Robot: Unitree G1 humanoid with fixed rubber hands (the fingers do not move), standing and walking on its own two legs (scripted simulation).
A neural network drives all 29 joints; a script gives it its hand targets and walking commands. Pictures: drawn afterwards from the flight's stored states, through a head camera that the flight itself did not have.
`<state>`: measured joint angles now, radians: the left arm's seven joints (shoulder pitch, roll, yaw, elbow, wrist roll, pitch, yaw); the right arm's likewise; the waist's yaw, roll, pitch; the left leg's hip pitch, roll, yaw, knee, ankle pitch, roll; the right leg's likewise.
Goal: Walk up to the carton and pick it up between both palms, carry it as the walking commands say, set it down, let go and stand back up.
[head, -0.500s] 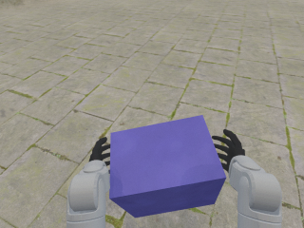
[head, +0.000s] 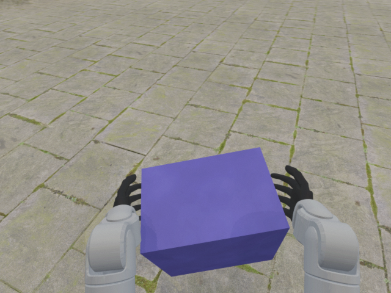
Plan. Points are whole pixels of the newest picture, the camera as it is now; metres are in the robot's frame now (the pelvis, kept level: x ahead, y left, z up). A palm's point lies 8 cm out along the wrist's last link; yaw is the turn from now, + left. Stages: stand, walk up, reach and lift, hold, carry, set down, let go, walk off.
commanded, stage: carry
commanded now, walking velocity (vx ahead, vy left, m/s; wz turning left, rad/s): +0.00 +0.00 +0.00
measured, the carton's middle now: (211, 217) +0.29 -0.01 +0.02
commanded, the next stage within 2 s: hold in 1.00 s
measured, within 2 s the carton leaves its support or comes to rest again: neither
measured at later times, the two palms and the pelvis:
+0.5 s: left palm (122, 220) +0.26 +0.16 +0.08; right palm (292, 213) +0.26 -0.16 +0.08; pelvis -0.01 +0.00 +0.00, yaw +0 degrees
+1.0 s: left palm (125, 223) +0.26 +0.16 +0.06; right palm (291, 217) +0.26 -0.16 +0.07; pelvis -0.01 +0.00 +0.00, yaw +0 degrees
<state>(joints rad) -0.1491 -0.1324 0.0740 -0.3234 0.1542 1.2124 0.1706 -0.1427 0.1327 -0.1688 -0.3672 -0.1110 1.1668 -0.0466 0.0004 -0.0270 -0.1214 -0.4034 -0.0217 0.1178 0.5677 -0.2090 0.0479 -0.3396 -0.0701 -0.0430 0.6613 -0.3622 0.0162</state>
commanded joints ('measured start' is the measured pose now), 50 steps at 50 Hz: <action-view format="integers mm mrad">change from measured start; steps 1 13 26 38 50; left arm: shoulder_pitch -511 -530 -497 -523 -529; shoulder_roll -706 -741 -670 -686 -688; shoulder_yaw -469 -486 -441 -458 -479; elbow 23 -29 65 86 5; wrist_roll -300 -345 -296 -277 -308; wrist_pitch -127 -240 -295 -301 -288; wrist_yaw -223 -218 -209 -222 -215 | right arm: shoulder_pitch -364 -441 -421 -405 -420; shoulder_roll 764 764 699 725 726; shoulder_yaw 556 581 531 536 553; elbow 218 87 174 224 150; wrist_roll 230 260 214 190 225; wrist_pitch -58 -184 -243 -248 -236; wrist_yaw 122 94 87 105 102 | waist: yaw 11 5 2 5 7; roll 10 2 35 22 8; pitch -205 -233 -173 -166 -240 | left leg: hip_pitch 153 166 126 109 153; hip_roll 143 157 155 146 141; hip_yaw -167 -169 -180 -185 -170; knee -94 -76 -126 -146 -100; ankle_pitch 179 218 -5 1 88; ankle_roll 7 18 17 15 20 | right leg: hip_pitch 79 75 40 47 74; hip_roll -43 -45 -37 -33 -38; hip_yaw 73 73 79 62 66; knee -175 -163 -192 -189 -182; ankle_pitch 206 218 82 64 120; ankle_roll -36 -37 -41 -38 -41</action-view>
